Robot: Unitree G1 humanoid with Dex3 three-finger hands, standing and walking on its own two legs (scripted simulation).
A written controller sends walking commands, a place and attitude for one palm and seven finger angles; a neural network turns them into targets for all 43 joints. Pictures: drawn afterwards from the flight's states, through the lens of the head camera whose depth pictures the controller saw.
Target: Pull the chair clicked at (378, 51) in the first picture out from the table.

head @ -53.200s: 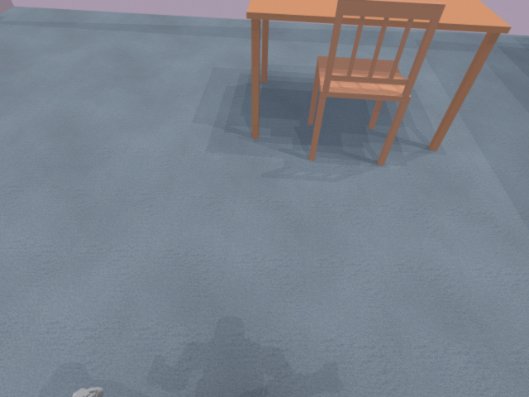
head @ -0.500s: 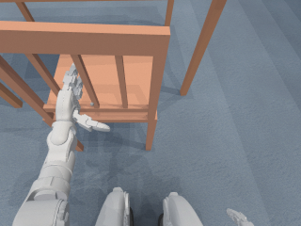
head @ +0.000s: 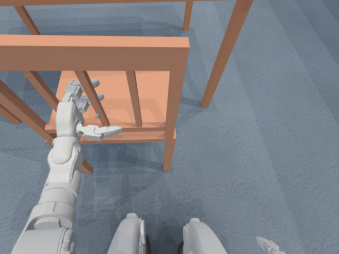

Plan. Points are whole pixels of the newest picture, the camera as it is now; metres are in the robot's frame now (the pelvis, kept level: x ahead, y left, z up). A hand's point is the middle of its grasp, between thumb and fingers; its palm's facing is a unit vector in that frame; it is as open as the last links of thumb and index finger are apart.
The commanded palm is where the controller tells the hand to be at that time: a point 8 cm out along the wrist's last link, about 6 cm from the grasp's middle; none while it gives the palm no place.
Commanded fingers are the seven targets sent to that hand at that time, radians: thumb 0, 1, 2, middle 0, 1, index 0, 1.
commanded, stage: hook a spindle and tug to test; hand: left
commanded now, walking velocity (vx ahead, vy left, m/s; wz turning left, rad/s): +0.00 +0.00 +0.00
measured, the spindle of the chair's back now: (95, 102) +0.48 +0.18 +0.00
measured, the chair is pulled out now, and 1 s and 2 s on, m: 0.19 0.24 0.34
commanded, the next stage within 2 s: step backward, pulling the chair out in 0.94 s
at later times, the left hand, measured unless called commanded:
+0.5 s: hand (100, 115) +0.43 +0.15 +0.02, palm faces +0.01 -1.00 -0.01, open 5.8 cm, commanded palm +0.38 +0.19 +0.02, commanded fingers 0.00 0.90 0.90 -0.50 -1.45 -0.50 -1.45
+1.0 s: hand (100, 133) +0.38 +0.15 +0.02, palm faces +0.00 -1.00 -0.03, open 5.8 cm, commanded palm +0.35 +0.20 +0.02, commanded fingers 0.00 0.90 0.90 -0.50 -1.45 -0.50 -1.45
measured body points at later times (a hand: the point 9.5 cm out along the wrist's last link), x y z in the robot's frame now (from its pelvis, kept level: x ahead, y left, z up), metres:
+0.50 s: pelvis +0.02 +0.01 +0.01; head +0.16 +0.02 +0.43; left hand +0.42 +0.21 +0.02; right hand +0.12 -0.24 -0.11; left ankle +0.03 +0.09 -0.63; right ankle -0.01 -0.11 -0.63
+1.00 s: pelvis +0.02 +0.00 +0.01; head +0.14 +0.02 +0.44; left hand +0.37 +0.20 +0.02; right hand +0.14 -0.25 -0.11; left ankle +0.03 +0.09 -0.63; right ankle -0.01 -0.11 -0.63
